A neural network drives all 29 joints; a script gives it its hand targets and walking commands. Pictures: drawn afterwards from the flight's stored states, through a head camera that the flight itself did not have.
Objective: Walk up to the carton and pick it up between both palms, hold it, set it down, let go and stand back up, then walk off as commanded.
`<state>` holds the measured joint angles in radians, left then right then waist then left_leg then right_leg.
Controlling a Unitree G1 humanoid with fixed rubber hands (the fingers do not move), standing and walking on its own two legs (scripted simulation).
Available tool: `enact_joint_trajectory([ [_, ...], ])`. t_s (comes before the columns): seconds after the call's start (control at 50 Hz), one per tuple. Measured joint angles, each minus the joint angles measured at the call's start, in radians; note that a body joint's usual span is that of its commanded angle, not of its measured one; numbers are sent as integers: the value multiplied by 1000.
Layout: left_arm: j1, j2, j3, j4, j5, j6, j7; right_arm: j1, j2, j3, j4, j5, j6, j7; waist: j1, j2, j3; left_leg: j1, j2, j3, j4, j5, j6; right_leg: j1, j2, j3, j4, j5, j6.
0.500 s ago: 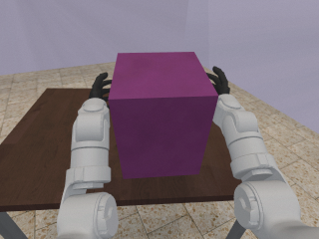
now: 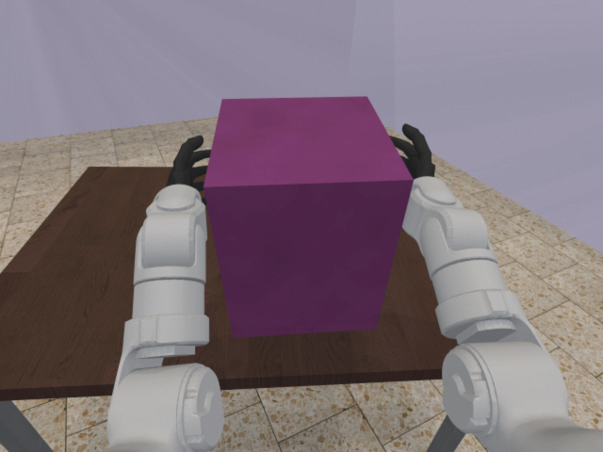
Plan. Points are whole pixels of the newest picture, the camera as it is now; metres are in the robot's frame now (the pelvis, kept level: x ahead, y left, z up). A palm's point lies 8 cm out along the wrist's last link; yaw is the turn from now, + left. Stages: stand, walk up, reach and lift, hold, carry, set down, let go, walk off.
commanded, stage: hold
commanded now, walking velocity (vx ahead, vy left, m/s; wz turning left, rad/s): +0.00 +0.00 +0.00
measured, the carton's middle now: (300, 216) +0.40 +0.02 +0.18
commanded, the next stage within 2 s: set down in 2.00 s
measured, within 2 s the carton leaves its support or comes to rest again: neither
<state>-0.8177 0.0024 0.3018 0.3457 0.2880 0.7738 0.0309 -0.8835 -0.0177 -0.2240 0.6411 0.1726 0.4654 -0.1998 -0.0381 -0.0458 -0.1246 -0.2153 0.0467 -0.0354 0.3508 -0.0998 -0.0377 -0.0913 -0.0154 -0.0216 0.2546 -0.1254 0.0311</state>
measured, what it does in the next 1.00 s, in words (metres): stands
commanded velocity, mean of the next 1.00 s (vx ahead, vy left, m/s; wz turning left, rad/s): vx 0.00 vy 0.00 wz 0.00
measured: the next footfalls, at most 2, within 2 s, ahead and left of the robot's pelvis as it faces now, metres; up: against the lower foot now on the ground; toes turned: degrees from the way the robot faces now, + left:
none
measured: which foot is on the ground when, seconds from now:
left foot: down 0.00-1.00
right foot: down 0.00-1.00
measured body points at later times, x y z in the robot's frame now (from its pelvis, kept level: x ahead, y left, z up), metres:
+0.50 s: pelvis +0.00 +0.00 +0.00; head -0.06 +0.03 +0.44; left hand +0.39 +0.17 +0.23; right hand +0.40 -0.13 +0.25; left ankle +0.06 +0.13 -0.75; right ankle +0.01 -0.14 -0.75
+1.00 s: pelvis +0.00 +0.00 +0.00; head -0.06 +0.03 +0.44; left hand +0.39 +0.17 +0.23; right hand +0.40 -0.13 +0.25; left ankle +0.06 +0.13 -0.75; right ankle +0.01 -0.14 -0.75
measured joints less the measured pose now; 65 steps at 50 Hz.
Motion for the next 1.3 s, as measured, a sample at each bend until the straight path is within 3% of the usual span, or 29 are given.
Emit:
enact_joint_trajectory([
  [1.3,0,0,0,-3,2,5,-6,0,0,0,-3,1,5,-3,0,0,0,0,0,0,0,0,0,0,0,1,0,0,0],
])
